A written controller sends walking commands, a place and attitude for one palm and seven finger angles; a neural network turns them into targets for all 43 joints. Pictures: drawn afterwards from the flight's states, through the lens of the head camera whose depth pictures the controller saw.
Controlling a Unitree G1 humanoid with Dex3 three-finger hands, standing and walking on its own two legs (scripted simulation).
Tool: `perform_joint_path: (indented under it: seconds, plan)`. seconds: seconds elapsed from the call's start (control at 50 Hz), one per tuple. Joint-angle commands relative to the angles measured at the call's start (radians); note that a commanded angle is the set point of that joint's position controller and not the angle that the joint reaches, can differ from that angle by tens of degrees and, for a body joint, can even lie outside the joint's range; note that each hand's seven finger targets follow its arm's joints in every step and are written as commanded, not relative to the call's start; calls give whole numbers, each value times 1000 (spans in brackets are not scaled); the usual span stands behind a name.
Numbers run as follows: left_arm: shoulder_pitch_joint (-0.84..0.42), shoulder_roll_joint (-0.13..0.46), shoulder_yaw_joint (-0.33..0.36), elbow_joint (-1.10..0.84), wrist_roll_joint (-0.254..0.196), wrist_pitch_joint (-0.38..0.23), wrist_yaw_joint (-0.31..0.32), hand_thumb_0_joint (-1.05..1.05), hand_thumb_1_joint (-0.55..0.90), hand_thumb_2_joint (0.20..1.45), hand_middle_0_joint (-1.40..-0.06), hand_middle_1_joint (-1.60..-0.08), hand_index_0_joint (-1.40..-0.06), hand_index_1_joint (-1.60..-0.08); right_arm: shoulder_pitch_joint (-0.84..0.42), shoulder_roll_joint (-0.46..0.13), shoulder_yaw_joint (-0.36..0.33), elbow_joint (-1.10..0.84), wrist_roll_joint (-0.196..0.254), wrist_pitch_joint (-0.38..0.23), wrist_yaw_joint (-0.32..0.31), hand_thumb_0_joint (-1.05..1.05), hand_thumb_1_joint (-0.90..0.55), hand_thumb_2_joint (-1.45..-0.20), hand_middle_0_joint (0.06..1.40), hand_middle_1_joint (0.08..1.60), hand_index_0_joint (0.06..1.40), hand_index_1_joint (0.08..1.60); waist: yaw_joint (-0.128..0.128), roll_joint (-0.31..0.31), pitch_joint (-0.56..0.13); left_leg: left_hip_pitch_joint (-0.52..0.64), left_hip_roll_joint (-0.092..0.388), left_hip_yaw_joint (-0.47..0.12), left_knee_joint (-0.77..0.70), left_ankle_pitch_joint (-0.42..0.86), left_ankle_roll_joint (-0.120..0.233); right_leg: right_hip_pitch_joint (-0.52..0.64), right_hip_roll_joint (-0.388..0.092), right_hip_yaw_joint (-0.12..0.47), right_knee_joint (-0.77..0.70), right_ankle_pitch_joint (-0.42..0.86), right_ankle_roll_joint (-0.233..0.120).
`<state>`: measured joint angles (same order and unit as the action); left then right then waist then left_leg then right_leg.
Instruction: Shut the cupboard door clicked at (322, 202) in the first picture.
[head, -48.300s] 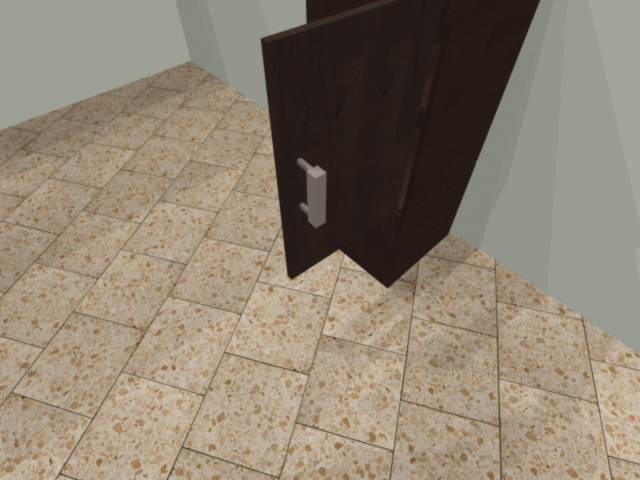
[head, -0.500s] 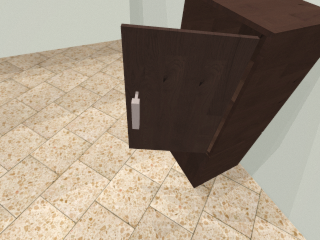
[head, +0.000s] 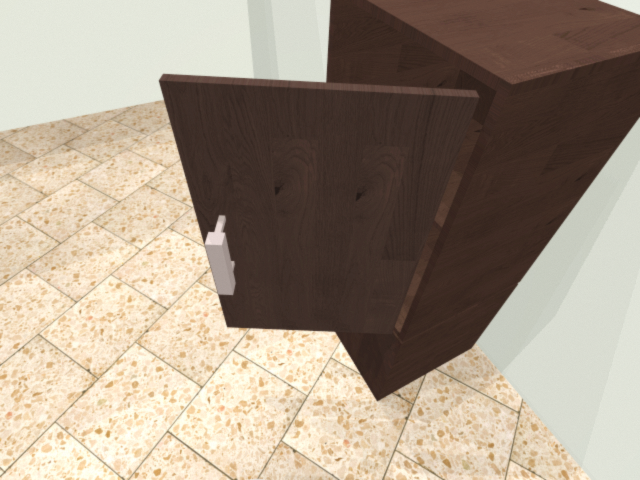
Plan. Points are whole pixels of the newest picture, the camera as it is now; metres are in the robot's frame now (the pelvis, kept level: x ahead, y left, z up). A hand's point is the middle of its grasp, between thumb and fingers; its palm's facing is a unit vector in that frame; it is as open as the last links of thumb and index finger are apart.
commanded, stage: come to a stop and stand still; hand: left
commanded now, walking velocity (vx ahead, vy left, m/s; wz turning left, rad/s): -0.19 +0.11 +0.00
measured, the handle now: (224, 255) +0.47 +0.18 -0.04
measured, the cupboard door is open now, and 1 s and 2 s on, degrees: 61 61 61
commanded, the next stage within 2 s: look again from close up in 0.84 s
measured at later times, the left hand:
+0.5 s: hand out of the picture +0.00 +0.18 -0.17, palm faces +0.01 -0.97 -0.23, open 7.4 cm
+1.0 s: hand out of the picture +0.01 +0.18 -0.18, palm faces +0.02 -0.99 -0.16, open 7.3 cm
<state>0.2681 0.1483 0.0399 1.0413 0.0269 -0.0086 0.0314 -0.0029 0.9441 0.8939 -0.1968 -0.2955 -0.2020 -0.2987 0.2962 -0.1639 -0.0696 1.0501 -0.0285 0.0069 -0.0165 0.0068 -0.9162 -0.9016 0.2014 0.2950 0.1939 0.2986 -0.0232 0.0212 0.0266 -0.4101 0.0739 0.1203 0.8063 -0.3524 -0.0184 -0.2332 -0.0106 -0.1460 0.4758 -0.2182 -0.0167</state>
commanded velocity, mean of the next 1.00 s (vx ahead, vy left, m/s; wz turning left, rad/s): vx -0.04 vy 0.00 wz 0.00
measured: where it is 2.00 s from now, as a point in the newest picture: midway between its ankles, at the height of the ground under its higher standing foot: outside the picture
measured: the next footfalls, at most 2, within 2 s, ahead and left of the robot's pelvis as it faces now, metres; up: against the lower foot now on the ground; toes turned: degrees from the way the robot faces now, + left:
left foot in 0.04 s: +0.10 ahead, +0.08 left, +0.00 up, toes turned +5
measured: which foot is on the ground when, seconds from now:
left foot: up 0.00-0.02, down 0.04-1.00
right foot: down 0.00-1.00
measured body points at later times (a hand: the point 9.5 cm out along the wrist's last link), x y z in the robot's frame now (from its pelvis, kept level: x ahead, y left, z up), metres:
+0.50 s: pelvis -0.01 +0.00 +0.00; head +0.00 +0.00 +0.45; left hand +0.00 +0.23 -0.16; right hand +0.07 -0.23 -0.15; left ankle +0.06 +0.07 -0.73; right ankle +0.02 -0.12 -0.73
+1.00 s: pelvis -0.02 +0.01 +0.00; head -0.02 +0.04 +0.45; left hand +0.01 +0.24 -0.16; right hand -0.05 -0.21 -0.15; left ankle +0.06 +0.07 -0.73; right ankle +0.02 -0.12 -0.73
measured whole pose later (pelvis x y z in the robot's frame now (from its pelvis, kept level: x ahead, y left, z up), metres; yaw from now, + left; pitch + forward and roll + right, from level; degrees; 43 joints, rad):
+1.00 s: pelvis -0.02 +0.01 +0.00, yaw +0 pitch -1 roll -2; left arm 0.32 0.17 0.01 0.98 0.02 0.01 0.03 0.00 0.92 0.89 -0.20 -0.30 -0.20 -0.30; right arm 0.38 -0.13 -0.01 1.04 -0.02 0.02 -0.01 0.01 -0.91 -0.90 0.20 0.30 0.20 0.30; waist -0.02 -0.02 0.01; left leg -0.33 -0.02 0.11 0.50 -0.16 0.09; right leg -0.28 -0.04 -0.10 0.50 -0.22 0.00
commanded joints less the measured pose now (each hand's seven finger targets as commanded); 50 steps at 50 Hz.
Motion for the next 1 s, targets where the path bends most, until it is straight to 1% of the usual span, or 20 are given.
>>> perform_joint_path:
  seconds: [0.0,0.02,0.04,0.06,0.08,0.18,0.28,0.34,0.36,0.38,0.4,0.44,0.48,0.54,0.6,0.74,0.78,0.86,0.9,0.98]
  plan:
    - [43,51,-6,-36,-18,-5,1,0,900,900,-200,-300,-200,-300,149,-11,28,21,11,-35,-9,0,-900,-900,200,300,200,300,-6,76,6,296,50,-116,-418,293,6,-140,-123,140,-69,45,-46]
    - [76,33,-10,-31,-25,0,0,0,900,900,-200,-300,-200,-300,112,-65,23,5,11,-40,-15,0,-900,-900,200,300,200,300,22,155,-1,224,156,-223,-473,399,57,-79,-78,117,-52,6,0]
    - [90,26,-12,-18,-23,2,3,0,900,900,-200,-300,-200,-300,49,-90,22,-8,11,-31,-17,0,-900,-900,200,300,200,300,48,125,12,121,189,-227,-472,405,95,31,-77,104,-71,-11,18]
    - [94,25,-16,-6,-17,5,5,0,900,900,-200,-300,-200,-300,-4,-74,26,-15,13,-28,-20,0,-900,-900,200,300,200,300,51,58,36,105,152,-202,-474,382,87,48,-75,117,-77,40,19]
    - [98,34,-16,6,-13,10,7,0,900,900,-200,-300,-200,-300,-19,-61,26,-12,18,-32,-25,0,-900,-900,200,300,200,300,52,111,43,130,127,-183,-479,449,79,44,-87,126,-58,92,18]
    - [124,69,-7,11,-8,20,11,0,900,900,-200,-300,-200,-300,-33,-91,7,-29,25,-20,-34,0,-900,-900,200,300,200,300,38,60,-29,285,134,-159,-445,612,95,12,-96,115,-33,113,20]
    - [125,59,2,-12,0,30,8,0,900,900,-200,-300,-200,-300,-70,-108,-10,-56,20,-4,-29,0,-900,-900,200,300,200,300,35,14,-51,241,143,-161,-443,438,110,6,-86,116,-1,72,16]
    - [122,51,2,-21,5,33,6,0,900,900,-200,-300,-200,-300,-89,-99,-10,-63,17,1,-21,0,-900,-900,200,300,200,300,35,-3,-23,170,125,-168,-471,202,98,-1,-84,134,-19,28,10]
    - [155,97,-20,-34,10,29,42,0,900,900,-200,-300,-200,-300,-124,-161,-4,-137,35,-13,-17,0,-900,-900,200,300,200,300,42,-25,-58,221,124,-121,-296,350,65,-37,-116,163,-71,122,-1]
    - [128,122,-9,-52,10,10,38,0,900,900,-200,-300,-200,-300,-124,-124,11,-154,23,-15,-13,0,-900,-900,200,300,200,300,25,-23,-59,186,59,-95,-255,287,40,-17,-171,196,-79,239,-29]
    - [87,127,-7,-73,4,-1,30,0,900,900,-200,-300,-200,-300,-54,-60,14,-133,21,-17,-6,0,-900,-900,200,300,200,300,-7,-66,-125,211,24,-89,-291,157,34,-11,-201,227,-59,112,-59]
    - [53,127,-6,-111,-1,-3,26,0,900,900,-200,-300,-200,-300,-23,-87,14,-138,14,-12,1,0,-900,-900,200,300,200,300,-14,-75,-99,205,23,-106,-317,92,44,-74,-162,200,-64,-92,-64]
    - [42,127,-7,-126,3,5,20,0,900,900,-200,-300,-200,-300,-36,-87,15,-146,8,-5,5,0,-900,-900,200,300,200,300,-6,-26,10,138,33,-139,-381,-25,56,-155,-129,176,-73,-233,-53]
    - [75,124,-4,-132,7,14,15,0,900,900,-200,-300,-200,-300,-26,-107,14,-159,3,2,10,0,-900,-900,200,300,200,300,10,-58,91,20,34,-171,-437,-166,64,-165,-100,164,-67,-318,-38]
    - [96,132,-2,-139,4,12,13,0,900,900,-200,-300,-200,-300,0,-102,23,-154,0,1,12,0,-900,-900,200,300,200,300,18,-59,89,2,18,-165,-440,-158,64,-151,-105,177,-81,-329,-42]
    - [57,145,-3,-157,-7,3,10,0,900,900,-200,-300,-200,-300,82,-77,37,-112,2,-6,14,0,-900,-900,200,300,200,300,0,-89,47,77,-19,-127,-359,-42,50,-177,-153,218,-144,-356,-62]
    - [57,139,-6,-157,-8,4,10,0,900,900,-200,-300,-200,-300,93,-75,41,-103,3,-11,12,0,-900,-900,200,300,200,300,1,-36,42,69,2,-162,-414,-69,56,-157,-130,188,-115,-321,-51]
    - [114,108,-7,-128,-4,11,7,0,900,900,-200,-300,-200,-300,56,-108,35,-95,4,-15,8,0,-900,-900,200,300,200,300,38,48,58,-83,57,-264,-558,-243,73,-17,-67,128,-28,-219,-22]
    - [142,88,-12,-109,-3,7,7,0,900,900,-200,-300,-200,-300,47,-102,37,-88,6,-19,6,0,-900,-900,200,300,200,300,49,35,46,-85,60,-259,-563,-210,77,30,-66,126,-28,-143,-23]
    - [144,84,-18,-90,-4,1,6,0,900,900,-200,-300,-200,-300,67,-85,38,-66,9,-20,4,0,-900,-900,200,300,200,300,34,13,23,-8,48,-238,-548,-163,70,2,-80,145,-72,-156,-30]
